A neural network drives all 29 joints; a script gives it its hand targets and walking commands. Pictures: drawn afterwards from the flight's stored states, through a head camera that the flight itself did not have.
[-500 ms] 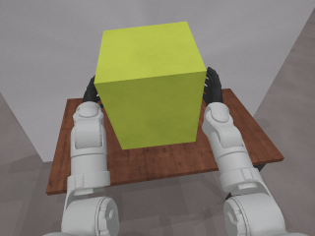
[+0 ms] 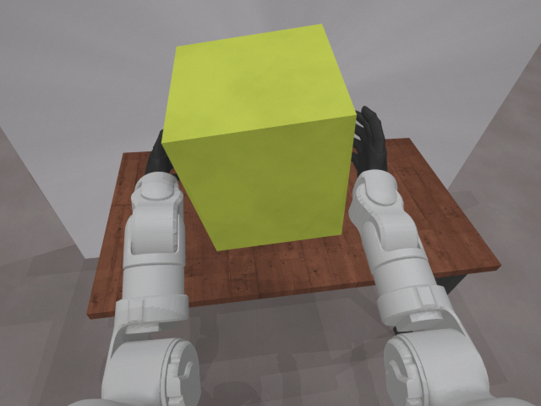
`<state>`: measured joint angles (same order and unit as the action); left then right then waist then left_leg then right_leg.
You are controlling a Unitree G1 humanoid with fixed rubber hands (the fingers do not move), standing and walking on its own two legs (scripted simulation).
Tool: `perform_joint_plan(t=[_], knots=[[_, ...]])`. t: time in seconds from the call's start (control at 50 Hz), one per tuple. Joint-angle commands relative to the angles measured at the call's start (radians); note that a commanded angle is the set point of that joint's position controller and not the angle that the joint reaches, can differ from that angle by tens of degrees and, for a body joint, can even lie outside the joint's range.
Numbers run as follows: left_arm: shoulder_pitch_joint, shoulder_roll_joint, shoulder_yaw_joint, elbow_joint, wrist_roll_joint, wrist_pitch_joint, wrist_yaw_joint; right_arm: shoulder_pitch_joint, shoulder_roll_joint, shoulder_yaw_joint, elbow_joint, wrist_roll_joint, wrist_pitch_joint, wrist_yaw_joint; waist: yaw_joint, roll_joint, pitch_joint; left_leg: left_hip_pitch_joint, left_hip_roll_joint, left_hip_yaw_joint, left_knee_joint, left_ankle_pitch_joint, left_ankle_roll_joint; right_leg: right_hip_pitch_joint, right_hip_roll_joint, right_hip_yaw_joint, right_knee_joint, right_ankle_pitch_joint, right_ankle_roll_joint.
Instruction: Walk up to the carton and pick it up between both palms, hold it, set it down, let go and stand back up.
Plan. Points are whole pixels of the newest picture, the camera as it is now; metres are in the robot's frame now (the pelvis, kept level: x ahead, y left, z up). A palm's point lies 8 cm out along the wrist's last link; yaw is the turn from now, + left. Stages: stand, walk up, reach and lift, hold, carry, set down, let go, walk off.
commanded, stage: hold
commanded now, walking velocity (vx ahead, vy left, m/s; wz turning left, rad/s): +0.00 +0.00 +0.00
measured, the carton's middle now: (264, 147) +0.43 +0.00 +0.16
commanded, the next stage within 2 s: none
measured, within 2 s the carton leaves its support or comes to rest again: neither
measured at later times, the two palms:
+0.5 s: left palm (161, 189) +0.36 +0.15 +0.14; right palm (368, 184) +0.36 -0.14 +0.15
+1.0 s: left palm (153, 188) +0.36 +0.16 +0.15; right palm (365, 180) +0.36 -0.14 +0.16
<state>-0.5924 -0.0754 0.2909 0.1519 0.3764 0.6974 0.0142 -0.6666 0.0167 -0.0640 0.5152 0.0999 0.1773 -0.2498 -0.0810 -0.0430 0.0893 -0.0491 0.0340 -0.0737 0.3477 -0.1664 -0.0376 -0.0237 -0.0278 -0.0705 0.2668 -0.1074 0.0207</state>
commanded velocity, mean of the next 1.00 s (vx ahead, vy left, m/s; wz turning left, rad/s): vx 0.00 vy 0.00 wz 0.00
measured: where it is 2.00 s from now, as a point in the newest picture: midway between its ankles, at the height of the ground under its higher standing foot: outside the picture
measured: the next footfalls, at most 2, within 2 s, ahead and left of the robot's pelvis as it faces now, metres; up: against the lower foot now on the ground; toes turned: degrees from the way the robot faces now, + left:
none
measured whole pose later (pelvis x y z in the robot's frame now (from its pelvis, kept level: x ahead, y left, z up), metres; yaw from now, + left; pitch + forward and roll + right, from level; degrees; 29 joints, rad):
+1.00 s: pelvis +0.01 +0.00 +0.00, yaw +0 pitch -14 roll -1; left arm -0.53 -0.10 0.33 0.10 0.45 0.76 -0.08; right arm -0.59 0.04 -0.03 0.54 0.12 0.20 -0.24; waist -0.08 -0.08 0.13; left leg 0.10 0.04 -0.06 0.33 -0.19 -0.04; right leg 0.12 -0.03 -0.06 0.25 -0.13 0.02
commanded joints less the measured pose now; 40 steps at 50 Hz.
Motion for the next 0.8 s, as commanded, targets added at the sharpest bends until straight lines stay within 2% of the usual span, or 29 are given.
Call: perform_joint_plan(t=[0.0,0.08,0.1,0.12,0.16,0.18,0.2,0.22,0.26,0.28,0.34,0.4,0.42,0.46,0.48,0.52,0.6,0.62,0.64,0.66,0.68,0.72,0.78], knots=[[-0.629,-0.416,-0.425,-0.217,-0.129,-0.1,-0.211,-0.597,0.47,0.407,-0.26,0.07,-0.011,0.156,-0.028,0.035,-0.504,0.1,-0.085,0.106,-0.024,0.368,0.012,0.316,0.066,-0.046,0.035,0.343,0.034],[-0.58,-0.389,-0.327,-0.179,-0.081,-0.056,-0.254,-0.532,0.465,0.39,-0.187,0.085,0.025,0.152,-0.009,0.008,-0.305,0.062,-0.093,0.125,-0.08,0.292,0.013,0.326,0.067,-0.052,0.007,0.281,0.042],[-0.582,-0.383,-0.327,-0.175,-0.074,-0.051,-0.261,-0.515,0.455,0.379,-0.166,0.084,0.026,0.155,-0.008,0.011,-0.282,0.068,-0.093,0.131,-0.089,0.289,0.012,0.316,0.07,-0.053,0.003,0.257,0.04],[-0.587,-0.385,-0.32,-0.172,-0.066,-0.05,-0.27,-0.51,0.459,0.367,-0.156,0.079,0.026,0.159,-0.024,0.025,-0.262,0.08,-0.093,0.137,-0.09,0.264,0.009,0.301,0.063,-0.045,-0.005,0.225,0.032],[-0.592,-0.399,-0.319,-0.175,-0.062,-0.051,-0.274,-0.541,0.451,0.352,-0.17,0.068,0.008,0.17,-0.007,0.05,-0.219,0.082,-0.08,0.139,-0.104,0.254,0.003,0.285,0.076,-0.056,-0.023,0.151,0.02],[-0.61,-0.409,-0.325,-0.189,-0.07,-0.053,-0.273,-0.553,0.444,0.345,-0.194,0.062,0.0,0.173,-0.015,0.052,-0.232,0.1,-0.08,0.136,-0.102,0.265,0.001,0.263,0.074,-0.064,-0.027,0.133,0.017],[-0.625,-0.416,-0.341,-0.181,-0.077,-0.054,-0.272,-0.588,0.447,0.343,-0.215,0.069,-0.009,0.175,-0.005,0.066,-0.246,0.103,-0.081,0.137,-0.097,0.249,-0.002,0.237,0.081,-0.073,-0.028,0.109,0.006],[-0.642,-0.435,-0.372,-0.202,-0.086,-0.058,-0.265,-0.599,0.452,0.347,-0.224,0.066,-0.016,0.178,-0.017,0.098,-0.256,0.119,-0.075,0.139,-0.083,0.271,-0.007,0.228,0.083,-0.071,-0.02,0.107,-0.001],[-0.683,-0.443,-0.399,-0.203,-0.112,-0.068,-0.244,-0.647,0.451,0.331,-0.234,0.065,-0.031,0.191,-0.012,0.105,-0.29,0.124,-0.067,0.132,-0.078,0.221,-0.008,0.208,0.089,-0.082,-0.025,0.028,-0.016],[-0.697,-0.461,-0.421,-0.206,-0.128,-0.075,-0.232,-0.677,0.441,0.332,-0.276,0.059,-0.041,0.198,-0.014,0.118,-0.318,0.111,-0.061,0.132,-0.081,0.202,-0.008,0.189,0.09,-0.081,-0.025,0.0,-0.023],[-0.725,-0.488,-0.454,-0.171,-0.151,-0.094,-0.205,-0.745,0.445,0.318,-0.298,0.033,-0.062,0.212,-0.02,0.108,-0.37,0.086,-0.059,0.131,-0.083,0.128,0.005,0.152,0.09,-0.083,-0.023,-0.03,-0.019],[-0.756,-0.468,-0.459,-0.158,-0.175,-0.124,-0.186,-0.772,0.468,0.313,-0.31,0.001,-0.076,0.213,-0.006,0.075,-0.476,0.056,-0.064,0.124,-0.075,0.111,0.025,0.168,0.081,-0.074,-0.006,-0.006,-0.017],[-0.77,-0.487,-0.483,-0.178,-0.176,-0.134,-0.177,-0.759,0.487,0.325,-0.299,-0.008,-0.079,0.216,-0.021,0.079,-0.52,0.079,-0.064,0.12,-0.059,0.122,0.024,0.176,0.077,-0.068,0.004,0.002,-0.013],[-0.78,-0.47,-0.468,-0.142,-0.181,-0.135,-0.17,-0.76,0.497,0.321,-0.257,-0.008,-0.071,0.215,-0.016,0.042,-0.531,0.064,-0.068,0.124,-0.062,0.109,0.03,0.161,0.076,-0.066,0.005,0.017,-0.005],[-0.782,-0.468,-0.451,-0.145,-0.173,-0.14,-0.169,-0.748,0.506,0.325,-0.24,-0.007,-0.07,0.217,-0.006,0.05,-0.548,0.066,-0.07,0.131,-0.061,0.101,0.033,0.173,0.073,-0.071,0.009,0.017,0.0],[-0.763,-0.46,-0.429,-0.116,-0.164,-0.141,-0.172,-0.761,0.509,0.336,-0.235,0.002,-0.071,0.216,0.01,0.027,-0.575,0.039,-0.073,0.137,-0.057,0.119,0.04,0.229,0.068,-0.063,0.014,0.059,0.007],[-0.692,-0.425,-0.363,-0.116,-0.122,-0.129,-0.204,-0.675,0.48,0.363,-0.173,0.031,-0.04,0.193,0.012,0.011,-0.534,0.051,-0.086,0.129,-0.052,0.285,0.03,0.304,0.068,-0.048,0.023,0.257,0.033],[-0.673,-0.413,-0.356,-0.13,-0.115,-0.123,-0.215,-0.639,0.483,0.37,-0.177,0.046,-0.036,0.185,0.003,0.014,-0.539,0.076,-0.084,0.132,-0.041,0.343,0.026,0.331,0.064,-0.045,0.035,0.33,0.038],[-0.657,-0.421,-0.357,-0.15,-0.108,-0.114,-0.221,-0.634,0.475,0.388,-0.186,0.062,-0.031,0.179,0.012,0.016,-0.542,0.103,-0.09,0.134,-0.036,0.37,0.022,0.344,0.071,-0.039,0.034,0.35,0.038],[-0.623,-0.414,-0.36,-0.169,-0.104,-0.106,-0.226,-0.604,0.472,0.406,-0.211,0.076,-0.028,0.172,-0.002,-0.003,-0.527,0.125,-0.088,0.126,-0.03,0.428,0.016,0.36,0.066,-0.037,0.034,0.404,0.045],[-0.604,-0.407,-0.356,-0.18,-0.096,-0.097,-0.236,-0.587,0.473,0.421,-0.213,0.087,-0.025,0.164,0.005,0.011,-0.497,0.123,-0.086,0.129,-0.029,0.456,0.012,0.383,0.071,-0.039,0.029,0.421,0.045],[-0.588,-0.403,-0.354,-0.19,-0.086,-0.076,-0.251,-0.585,0.462,0.412,-0.231,0.103,-0.015,0.149,-0.006,0.026,-0.428,0.13,-0.09,0.127,-0.037,0.425,0.011,0.353,0.066,-0.039,0.017,0.388,0.043],[-0.588,-0.392,-0.336,-0.201,-0.066,-0.055,-0.263,-0.553,0.447,0.38,-0.201,0.09,-0.002,0.152,-0.017,0.049,-0.302,0.132,-0.088,0.13,-0.062,0.361,-0.003,0.296,0.072,-0.05,-0.017,0.262,0.035]])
